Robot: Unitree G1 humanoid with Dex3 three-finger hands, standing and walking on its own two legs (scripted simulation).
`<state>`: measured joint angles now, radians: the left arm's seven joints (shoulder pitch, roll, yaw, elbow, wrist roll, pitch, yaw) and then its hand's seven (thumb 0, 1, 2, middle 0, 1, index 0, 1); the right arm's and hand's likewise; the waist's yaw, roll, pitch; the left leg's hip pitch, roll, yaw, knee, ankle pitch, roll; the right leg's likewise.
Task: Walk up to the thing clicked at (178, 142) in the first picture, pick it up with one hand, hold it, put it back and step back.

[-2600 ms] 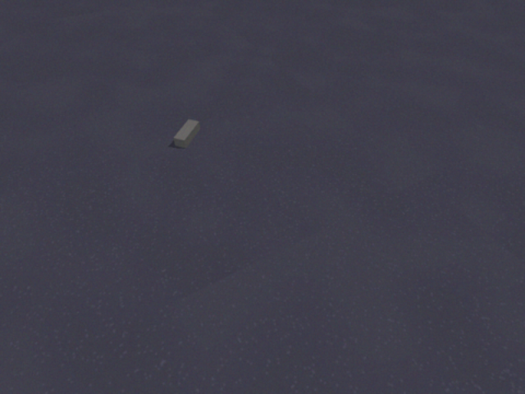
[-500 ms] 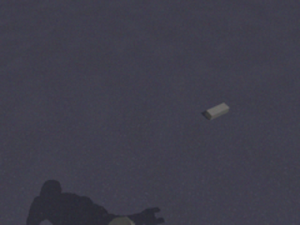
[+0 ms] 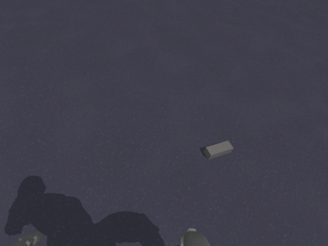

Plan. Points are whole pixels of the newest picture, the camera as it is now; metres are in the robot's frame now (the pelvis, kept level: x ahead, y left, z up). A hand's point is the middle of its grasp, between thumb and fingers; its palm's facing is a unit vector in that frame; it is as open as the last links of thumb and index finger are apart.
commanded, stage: walk up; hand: left
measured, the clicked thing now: (218, 149) +0.87 -0.53 -0.72
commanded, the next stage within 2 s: none
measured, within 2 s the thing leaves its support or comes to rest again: neither
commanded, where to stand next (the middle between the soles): +0.60 -0.87 m, yaw +20 degrees
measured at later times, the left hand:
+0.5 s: hand out of the picture +0.16 +0.08 -0.14, palm faces +0.17 -0.92 -0.34, open 7.4 cm
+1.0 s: hand (189, 184) +0.34 -0.11 -0.14, palm faces +0.19 -0.91 -0.38, open 7.3 cm
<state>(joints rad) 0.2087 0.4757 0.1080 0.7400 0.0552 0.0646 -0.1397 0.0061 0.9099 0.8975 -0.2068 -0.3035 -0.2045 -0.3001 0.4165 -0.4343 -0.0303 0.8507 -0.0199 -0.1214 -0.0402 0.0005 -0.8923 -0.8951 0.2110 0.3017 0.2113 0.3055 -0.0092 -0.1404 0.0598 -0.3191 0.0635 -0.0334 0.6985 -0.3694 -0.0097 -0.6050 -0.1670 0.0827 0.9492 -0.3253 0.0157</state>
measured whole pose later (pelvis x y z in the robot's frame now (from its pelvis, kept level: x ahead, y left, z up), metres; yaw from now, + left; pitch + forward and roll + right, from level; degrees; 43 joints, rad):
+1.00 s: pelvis +0.30 -0.41 -0.02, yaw +14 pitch -1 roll -1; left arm 0.24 0.44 0.12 0.74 0.05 0.06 -0.09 0.00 0.91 0.90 -0.20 -0.30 -0.20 -0.30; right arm 0.31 -0.53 -0.07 0.97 -0.02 -0.03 -0.12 0.00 -0.90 -0.90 0.21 0.30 0.21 0.30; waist 0.00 -0.01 0.06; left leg -0.57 0.09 -0.11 1.16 -0.53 0.04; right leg -0.44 -0.05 -0.04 0.84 -0.40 0.03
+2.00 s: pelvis +0.48 -0.78 -0.01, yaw +18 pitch -2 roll +0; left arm 0.23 0.45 0.07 0.74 0.05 0.12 -0.06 0.01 0.91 0.90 -0.21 -0.30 -0.21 -0.30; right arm 0.33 -0.39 -0.03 0.90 -0.01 -0.09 -0.11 0.00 -0.89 -0.89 0.21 0.30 0.21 0.31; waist 0.01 -0.11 0.14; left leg -0.44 0.02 0.07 0.80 -0.33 0.04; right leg -0.56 0.06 0.09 1.23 -0.49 -0.02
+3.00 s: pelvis +0.51 -0.92 +0.00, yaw +22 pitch -2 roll +0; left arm 0.15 0.41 0.01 0.96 0.01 -0.03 0.03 0.00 0.91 0.90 -0.21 -0.30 -0.21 -0.30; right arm 0.12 -0.40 -0.06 0.94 -0.01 -0.01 0.02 0.00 -0.90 -0.90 0.20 0.30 0.20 0.30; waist 0.00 0.00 0.09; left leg -0.35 -0.02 0.01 0.77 -0.39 0.03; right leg -0.38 -0.06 0.02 0.81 -0.47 0.01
